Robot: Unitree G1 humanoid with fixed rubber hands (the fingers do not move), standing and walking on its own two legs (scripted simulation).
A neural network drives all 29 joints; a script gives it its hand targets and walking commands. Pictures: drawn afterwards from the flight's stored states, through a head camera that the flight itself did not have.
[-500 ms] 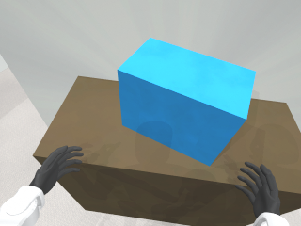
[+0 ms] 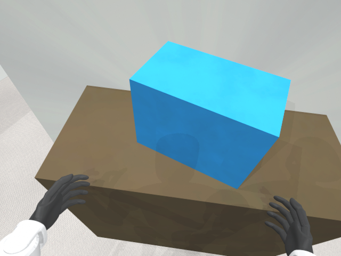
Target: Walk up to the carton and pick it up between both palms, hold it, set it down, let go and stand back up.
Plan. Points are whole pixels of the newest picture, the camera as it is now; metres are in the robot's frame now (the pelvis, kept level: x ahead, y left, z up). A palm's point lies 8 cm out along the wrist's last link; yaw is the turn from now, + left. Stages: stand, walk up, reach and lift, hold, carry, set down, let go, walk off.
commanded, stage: set down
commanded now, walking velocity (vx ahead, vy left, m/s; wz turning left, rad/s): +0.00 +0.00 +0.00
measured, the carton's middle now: (202, 115) +0.44 -0.04 +0.07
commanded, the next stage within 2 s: let go in 1.22 s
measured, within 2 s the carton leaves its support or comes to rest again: neither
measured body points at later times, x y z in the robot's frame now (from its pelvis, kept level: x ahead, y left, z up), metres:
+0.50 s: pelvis +0.00 +0.00 +0.00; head +0.03 +0.02 +0.45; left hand +0.19 +0.29 +0.00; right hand +0.17 -0.22 +0.01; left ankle +0.02 +0.09 -0.74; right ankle -0.01 -0.14 -0.74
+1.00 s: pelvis -0.02 +0.00 +0.00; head +0.00 +0.02 +0.45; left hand +0.18 +0.27 -0.04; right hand +0.17 -0.23 +0.00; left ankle +0.02 +0.09 -0.74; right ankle -0.01 -0.14 -0.74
